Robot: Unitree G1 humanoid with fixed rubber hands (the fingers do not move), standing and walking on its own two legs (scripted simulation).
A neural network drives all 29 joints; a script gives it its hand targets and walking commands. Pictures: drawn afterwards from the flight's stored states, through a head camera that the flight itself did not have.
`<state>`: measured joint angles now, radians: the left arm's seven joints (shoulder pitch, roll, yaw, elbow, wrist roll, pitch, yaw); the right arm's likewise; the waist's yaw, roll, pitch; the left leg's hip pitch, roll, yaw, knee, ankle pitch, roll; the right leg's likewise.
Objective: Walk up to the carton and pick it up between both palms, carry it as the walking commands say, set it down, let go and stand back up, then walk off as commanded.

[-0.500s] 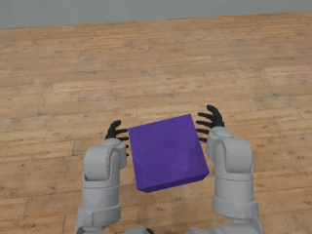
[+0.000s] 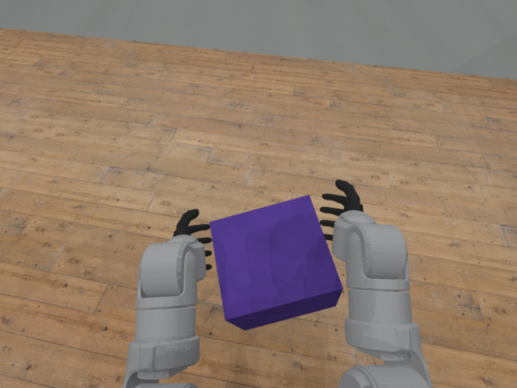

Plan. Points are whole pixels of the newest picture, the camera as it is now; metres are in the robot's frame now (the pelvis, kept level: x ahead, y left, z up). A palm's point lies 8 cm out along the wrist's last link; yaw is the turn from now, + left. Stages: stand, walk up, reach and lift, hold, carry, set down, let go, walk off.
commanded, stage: carry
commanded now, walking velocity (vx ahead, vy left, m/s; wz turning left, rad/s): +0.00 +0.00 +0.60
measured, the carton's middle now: (275, 266) +0.32 -0.01 -0.02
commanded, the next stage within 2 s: none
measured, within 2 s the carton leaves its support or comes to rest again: neither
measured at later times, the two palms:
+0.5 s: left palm (98, 287) +0.23 +0.22 +0.08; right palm (276, 224) +0.32 -0.01 +0.11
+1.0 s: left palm out of the picture +0.11 +0.35 +0.08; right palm (151, 259) +0.27 +0.16 +0.09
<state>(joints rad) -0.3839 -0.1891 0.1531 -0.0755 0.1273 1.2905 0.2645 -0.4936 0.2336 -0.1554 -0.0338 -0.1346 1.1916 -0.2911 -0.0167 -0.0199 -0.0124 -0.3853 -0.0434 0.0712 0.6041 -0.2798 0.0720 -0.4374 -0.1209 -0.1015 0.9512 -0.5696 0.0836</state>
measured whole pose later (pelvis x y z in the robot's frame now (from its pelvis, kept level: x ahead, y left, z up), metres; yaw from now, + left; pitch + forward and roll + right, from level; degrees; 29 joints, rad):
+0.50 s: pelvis -0.02 +0.03 +0.01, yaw +20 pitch +3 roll +2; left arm -0.44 -0.21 0.14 -0.02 0.13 1.29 0.28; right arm -0.47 0.22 -0.20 -0.09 -0.12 1.21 -0.32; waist -0.06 -0.01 -0.04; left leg -0.47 -0.03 0.04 0.80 -0.47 -0.03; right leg -0.32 -0.14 -0.16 0.59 -0.32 0.02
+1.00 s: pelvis -0.06 +0.07 +0.00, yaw +36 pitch +5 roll -1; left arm -0.44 -0.21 0.14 -0.06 0.06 1.29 0.38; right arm -0.47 0.22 -0.20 -0.09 -0.18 1.19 -0.22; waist 0.03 0.05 -0.02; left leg -0.44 -0.17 -0.12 0.52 -0.14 0.09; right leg -0.34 0.01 -0.01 0.58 -0.39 0.05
